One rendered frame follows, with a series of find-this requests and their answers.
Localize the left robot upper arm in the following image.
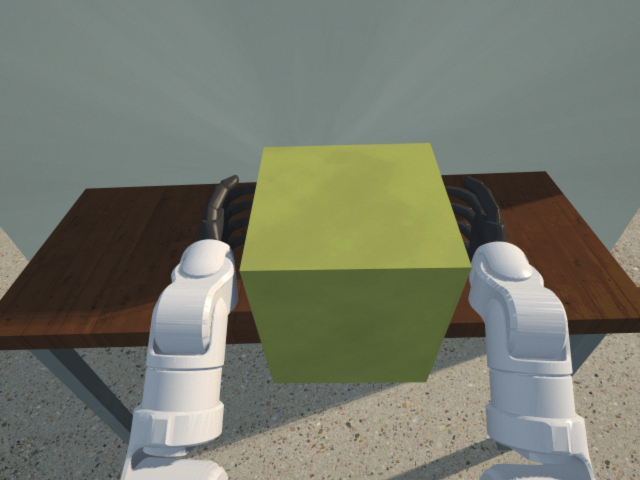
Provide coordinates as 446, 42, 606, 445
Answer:
128, 457, 228, 480

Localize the table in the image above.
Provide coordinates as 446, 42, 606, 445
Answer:
0, 171, 640, 451

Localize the right robot hand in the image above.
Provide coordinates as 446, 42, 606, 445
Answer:
445, 176, 509, 263

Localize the left robot forearm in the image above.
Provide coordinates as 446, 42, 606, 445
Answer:
120, 239, 238, 480

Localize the right robot forearm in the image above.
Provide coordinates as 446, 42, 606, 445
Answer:
468, 242, 595, 480

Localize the left robot hand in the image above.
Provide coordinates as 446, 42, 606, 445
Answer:
196, 175, 256, 250

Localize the carton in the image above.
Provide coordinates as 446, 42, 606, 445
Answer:
239, 143, 472, 383

